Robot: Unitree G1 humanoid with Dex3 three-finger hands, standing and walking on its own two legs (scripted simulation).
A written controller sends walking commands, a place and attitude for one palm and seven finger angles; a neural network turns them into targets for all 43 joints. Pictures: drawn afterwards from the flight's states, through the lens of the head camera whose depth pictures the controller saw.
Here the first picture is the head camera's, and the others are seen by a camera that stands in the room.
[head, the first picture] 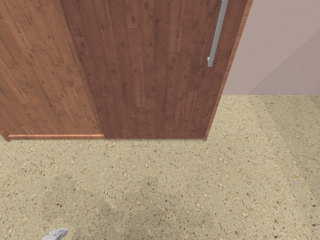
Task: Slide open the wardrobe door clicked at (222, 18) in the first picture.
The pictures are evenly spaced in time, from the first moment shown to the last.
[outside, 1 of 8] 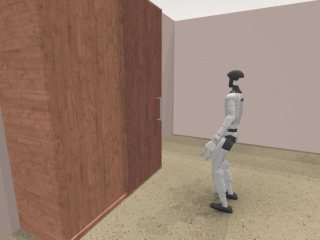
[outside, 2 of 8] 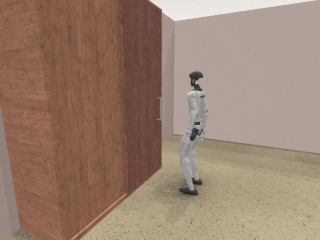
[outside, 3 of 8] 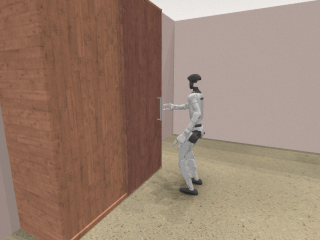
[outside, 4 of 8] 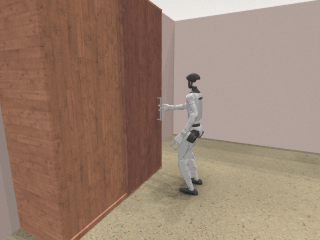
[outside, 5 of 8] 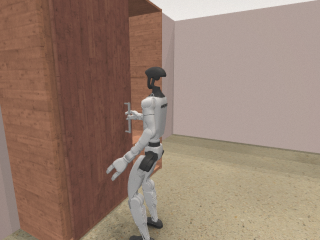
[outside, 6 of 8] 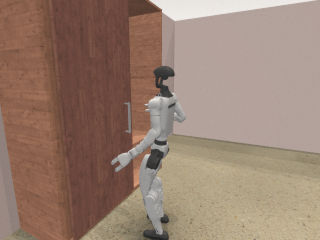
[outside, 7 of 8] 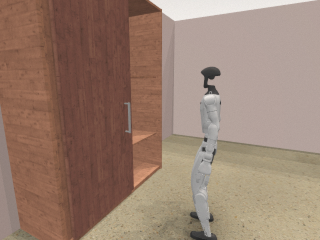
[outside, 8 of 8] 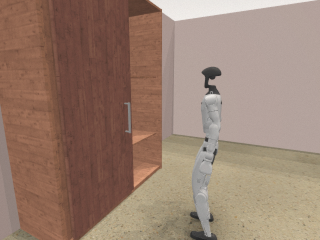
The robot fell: no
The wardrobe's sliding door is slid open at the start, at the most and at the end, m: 0.00 0.66 0.66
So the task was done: yes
